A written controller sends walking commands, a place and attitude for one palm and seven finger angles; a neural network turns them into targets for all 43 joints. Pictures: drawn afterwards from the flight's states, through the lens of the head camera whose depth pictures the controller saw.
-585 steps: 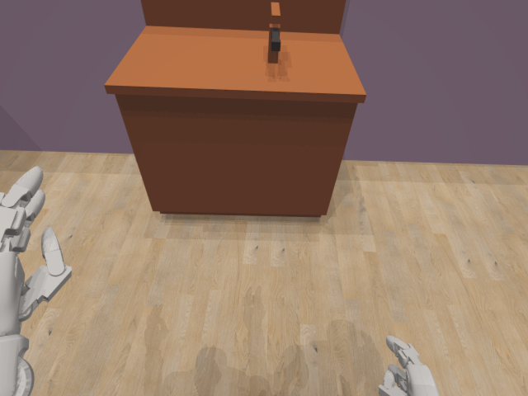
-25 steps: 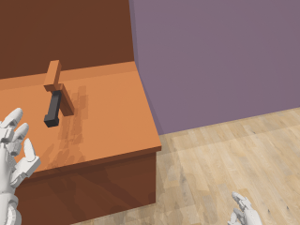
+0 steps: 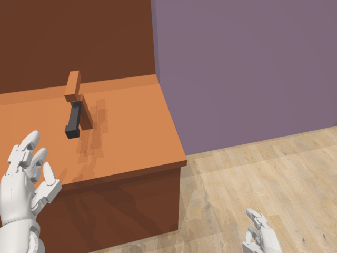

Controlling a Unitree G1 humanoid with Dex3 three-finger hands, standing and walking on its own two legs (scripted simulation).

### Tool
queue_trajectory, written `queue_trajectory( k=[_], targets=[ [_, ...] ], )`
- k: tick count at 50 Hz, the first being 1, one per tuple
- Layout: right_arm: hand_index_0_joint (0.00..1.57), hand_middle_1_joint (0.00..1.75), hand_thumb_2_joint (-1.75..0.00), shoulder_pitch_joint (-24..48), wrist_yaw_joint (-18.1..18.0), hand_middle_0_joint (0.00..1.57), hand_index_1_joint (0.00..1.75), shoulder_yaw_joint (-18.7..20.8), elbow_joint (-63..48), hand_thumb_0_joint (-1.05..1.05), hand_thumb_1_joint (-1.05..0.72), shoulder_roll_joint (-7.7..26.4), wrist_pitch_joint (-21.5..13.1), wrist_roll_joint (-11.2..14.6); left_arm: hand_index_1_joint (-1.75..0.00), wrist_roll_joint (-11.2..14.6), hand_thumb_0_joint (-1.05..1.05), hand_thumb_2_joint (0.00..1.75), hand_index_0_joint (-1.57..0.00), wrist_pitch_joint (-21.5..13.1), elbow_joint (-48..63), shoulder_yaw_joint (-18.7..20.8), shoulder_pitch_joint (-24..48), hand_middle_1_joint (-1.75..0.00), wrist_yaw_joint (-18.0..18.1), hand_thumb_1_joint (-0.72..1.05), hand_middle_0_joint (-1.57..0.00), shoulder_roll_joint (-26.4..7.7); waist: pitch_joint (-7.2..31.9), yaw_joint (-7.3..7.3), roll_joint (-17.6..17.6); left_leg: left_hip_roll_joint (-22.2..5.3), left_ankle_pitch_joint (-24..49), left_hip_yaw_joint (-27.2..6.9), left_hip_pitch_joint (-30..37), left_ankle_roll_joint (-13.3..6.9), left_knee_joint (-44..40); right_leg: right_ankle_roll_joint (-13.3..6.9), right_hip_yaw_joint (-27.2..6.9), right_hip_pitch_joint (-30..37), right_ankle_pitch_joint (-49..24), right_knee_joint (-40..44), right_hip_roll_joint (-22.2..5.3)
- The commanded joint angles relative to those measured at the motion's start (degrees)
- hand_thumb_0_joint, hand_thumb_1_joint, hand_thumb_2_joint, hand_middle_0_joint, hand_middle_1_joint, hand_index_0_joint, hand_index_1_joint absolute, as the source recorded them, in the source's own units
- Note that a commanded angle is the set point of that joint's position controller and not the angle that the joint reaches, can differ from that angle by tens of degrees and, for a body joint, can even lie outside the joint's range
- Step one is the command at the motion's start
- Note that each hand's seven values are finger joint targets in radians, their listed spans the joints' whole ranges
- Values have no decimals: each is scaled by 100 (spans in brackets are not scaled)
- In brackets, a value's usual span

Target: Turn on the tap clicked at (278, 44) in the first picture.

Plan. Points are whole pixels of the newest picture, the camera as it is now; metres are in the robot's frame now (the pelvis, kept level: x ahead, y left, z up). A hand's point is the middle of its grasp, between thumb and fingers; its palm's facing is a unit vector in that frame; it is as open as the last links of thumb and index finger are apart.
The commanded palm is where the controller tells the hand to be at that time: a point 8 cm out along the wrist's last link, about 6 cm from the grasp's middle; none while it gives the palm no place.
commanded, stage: turn the palm inward beside the body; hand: left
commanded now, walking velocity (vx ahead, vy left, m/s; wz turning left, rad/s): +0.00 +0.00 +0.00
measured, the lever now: (72, 131) +0.37 +0.32 +0.10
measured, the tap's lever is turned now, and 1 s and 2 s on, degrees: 0 0 0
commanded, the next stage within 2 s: reach beside the lever's end, fingers flat in 0.80 s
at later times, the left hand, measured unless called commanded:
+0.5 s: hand (66, 184) +0.19 +0.22 +0.14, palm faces +0.52 -0.85 -0.11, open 7.4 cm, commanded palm +0.14 +0.26 +0.15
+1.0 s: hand (72, 182) +0.20 +0.21 +0.14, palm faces +0.52 -0.84 -0.12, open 7.4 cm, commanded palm +0.15 +0.26 +0.15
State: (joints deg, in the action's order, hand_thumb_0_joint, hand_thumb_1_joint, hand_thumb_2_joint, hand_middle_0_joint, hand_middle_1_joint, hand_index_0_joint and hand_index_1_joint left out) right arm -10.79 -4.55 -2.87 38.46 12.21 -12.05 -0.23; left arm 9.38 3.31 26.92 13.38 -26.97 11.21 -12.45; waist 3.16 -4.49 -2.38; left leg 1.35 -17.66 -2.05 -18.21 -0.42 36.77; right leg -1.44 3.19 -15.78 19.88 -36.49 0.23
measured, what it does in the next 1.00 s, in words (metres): stands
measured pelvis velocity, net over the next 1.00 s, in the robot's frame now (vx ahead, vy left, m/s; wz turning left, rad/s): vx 0.02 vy -0.02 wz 0.01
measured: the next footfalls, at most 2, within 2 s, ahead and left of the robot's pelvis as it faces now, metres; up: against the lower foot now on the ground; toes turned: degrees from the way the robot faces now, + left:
none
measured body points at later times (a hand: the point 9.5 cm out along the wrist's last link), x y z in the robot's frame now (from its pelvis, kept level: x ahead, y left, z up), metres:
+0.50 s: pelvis +0.01 -0.01 +0.00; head -0.02 -0.04 +0.45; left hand +0.16 +0.26 +0.15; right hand +0.21 -0.22 -0.07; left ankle +0.02 +0.12 -0.72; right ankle +0.00 -0.10 -0.72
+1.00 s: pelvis +0.02 -0.02 +0.00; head -0.01 -0.05 +0.45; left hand +0.17 +0.26 +0.15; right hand +0.22 -0.23 -0.08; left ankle +0.02 +0.12 -0.72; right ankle +0.00 -0.10 -0.72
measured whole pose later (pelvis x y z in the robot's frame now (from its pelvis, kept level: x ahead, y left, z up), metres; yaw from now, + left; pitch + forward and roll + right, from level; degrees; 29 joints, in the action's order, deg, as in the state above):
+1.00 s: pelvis +0.02 -0.02 +0.00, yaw +1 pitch -1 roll +0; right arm -11.4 -4.9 -2.0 38.6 13.4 -13.4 0.2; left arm 11.8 6.4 27.6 12.7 -28.6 12.1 -10.4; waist 3.6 -4.6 -3.5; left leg 0.4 -18.1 -3.3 -16.3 1.1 35.1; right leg -3.0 4.4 -13.8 20.9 -35.2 1.3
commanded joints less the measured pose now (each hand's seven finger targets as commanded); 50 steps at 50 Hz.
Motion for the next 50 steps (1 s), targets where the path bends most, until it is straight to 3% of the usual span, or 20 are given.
queue_trajectory(
  k=[1, 3, 5, 6, 10, 11, 14, 15, 16, 20, 21, 24, 30, 34, 36, 40, 41, 45, 48, 50],
  targets=[
    [20, 30, -90, 931, -52, 20, 30, 264, -1000, 0, -90, 645, -362, 38, -30, -4, 0, 90, -20, -346, 1387, 382, 601, -30, 112, 90, -20, -746, 130, 16, -53, -36, 26, -113, 145, -72, -736, 44, -58, -263, -114, 821, 5],
    [20, 30, -90, 922, -51, 20, 30, 264, -987, 0, -90, 651, -392, 37, -30, 30, 0, 90, -20, -341, 1340, 350, 514, -30, 126, 90, -20, -708, 90, 22, 70, -27, -60, -120, 100, -84, -722, 51, -81, -259, -32, 862, 9],
    [20, 30, -90, 933, -54, 20, 30, 253, -971, 0, -90, 644, -404, 43, -30, 9, 0, 90, -20, -317, 1406, 396, 481, -30, 150, 90, -20, -776, 28, -9, -113, -23, -161, -113, 87, -81, -736, 46, -88, -270, 47, 895, 5],
    [20, 30, -90, 953, -52, 20, 30, 246, -999, 0, -90, 630, -416, 42, -30, 32, 0, 90, -20, -316, 1419, 276, 480, -30, 151, 90, -20, -644, 23, 19, -1, -12, -233, -124, 71, -92, -738, 56, -86, -275, 104, 899, -11],
    [20, 30, -90, 893, -42, 20, 30, 273, -977, 0, -90, 658, -459, 27, -30, 47, 0, 90, -20, -290, 1448, 367, 211, -30, 192, 90, -20, -700, 130, -41, -7, -13, 90, -99, 106, -89, -658, 47, -77, -183, -128, 878, 2],
    [20, 30, -90, 919, -35, 20, 30, 256, -1023, 0, -90, 638, -473, 42, -30, 66, 0, 90, -20, -307, 1586, 208, 314, -30, 189, 90, -20, -559, 94, 21, -59, -12, 140, -98, 133, -88, -649, 41, -61, -217, -190, 849, -14],
    [20, 30, -90, 885, -35, 20, 30, 266, -994, 0, -90, 664, -494, 41, -30, 118, 0, 90, -20, -261, 1491, 288, 334, -30, 209, 90, -20, -596, 80, 15, 38, -3, 167, -90, 110, -101, -602, 51, -88, -225, -197, 883, -12],
    [20, 30, -90, 883, -46, 20, 30, 271, -964, 0, -90, 650, -490, 48, -30, 89, 0, 90, -20, -241, 1556, 388, 381, -30, 229, 90, -20, -712, 77, -18, -128, -8, 148, -91, 143, -85, -634, 39, -86, -202, -179, 901, -7],
    [20, 30, -90, 897, -46, 20, 30, 253, -998, 0, -90, 637, -504, 52, -30, 117, 0, 90, -20, -220, 1574, 272, 412, -30, 223, 90, -20, -575, 63, 15, -17, -6, 134, -107, 138, -88, -650, 46, -63, -207, -185, 879, -15],
    [20, 30, -90, 843, -61, 20, 30, 279, -942, 0, -90, 667, -520, 43, -30, 204, 0, 90, -20, -74, 1495, 419, 272, -30, 198, 90, -20, -638, 284, -44, 58, 7, 651, -64, 264, -97, -562, 51, -80, -11, -717, 872, -13],
    [20, 30, -90, 853, -50, 20, 30, 261, -963, 0, -90, 649, -522, 58, -30, 222, 0, 90, -20, -50, 1481, 239, 259, -30, 156, 90, -20, -444, 223, 3, 159, 3, 770, -59, 276, -96, -564, 52, -55, -11, -889, 834, -25],
    [20, 30, -90, 781, -38, 20, 30, 294, -974, 0, -90, 667, -506, 49, -30, 218, 0, 90, -20, 8, 1482, 321, 218, -30, 118, 90, -20, -528, 380, -29, 278, 12, 1091, -12, 312, -103, -504, 71, -68, 129, -1339, 773, -39],
    [20, 30, -90, 761, -42, 20, 30, 300, -966, 0, -90, 649, -465, 62, -30, 165, 0, 90, -20, 1, 1551, 421, 332, -30, 143, 90, -20, -650, 295, -45, 134, 10, 1166, 21, 362, -99, -503, 78, -87, 122, -1410, 819, -38],
    [20, 30, -90, 737, -24, 20, 30, 299, -994, 0, -90, 646, -463, 59, -30, 183, 0, 90, -20, -52, 1488, 308, 325, -30, 134, 90, -20, -514, 342, -15, 236, 18, 1192, 28, 347, -105, -485, 94, -96, 140, -1512, 793, -51],
    [20, 30, -90, 761, -29, 20, 30, 288, -1003, 0, -90, 632, -454, 73, -30, 166, 0, 90, -20, -47, 1520, 268, 343, -30, 125, 90, -20, -491, 276, -10, 67, 15, 1127, 29, 356, -97, -515, 78, -97, 118, -1399, 826, -55],
    [20, 30, -90, 746, -43, 20, 30, 296, -990, 0, -90, 638, -456, 69, -30, 157, 0, 90, -20, -30, 1455, 416, 241, -30, 149, 90, -20, -631, 278, -61, 151, 19, 1101, 33, 332, -112, -517, 90, -124, 168, -1406, 871, -52],
    [20, 30, -90, 771, -42, 20, 30, 289, -1017, 0, -90, 628, -458, 78, -30, 171, 0, 90, -20, -33, 1453, 272, 279, -30, 133, 90, -20, -472, 247, -12, 232, 16, 1071, 42, 324, -113, -518, 101, -108, 135, -1374, 863, -61],
    [20, 30, -90, 752, -47, 20, 30, 296, -989, 0, -90, 634, -476, 73, -30, 154, 0, 90, -20, -62, 1501, 420, 271, -30, 159, 90, -20, -639, 302, -58, 73, 27, 1124, 44, 367, -112, -514, 90, -135, 165, -1445, 867, -56],
    [20, 30, -90, 746, -67, 20, 30, 297, -937, 0, -90, 644, -457, 82, -30, 224, 0, 90, -20, -84, 1164, 506, 440, -30, 156, 90, -20, -622, 149, 12, 375, 32, 982, 43, 240, -124, -494, 123, -163, 87, -1354, 906, -60],
    [20, 30, -90, 762, -94, 20, 30, 315, -874, 0, -90, 645, -443, 93, -30, 234, 0, 90, -20, -115, 1046, 728, 567, -30, 144, 90, -20, -818, 162, -22, 262, 38, 916, 58, 248, -127, -510, 116, -207, 101, -1241, 974, -55]
  ],
)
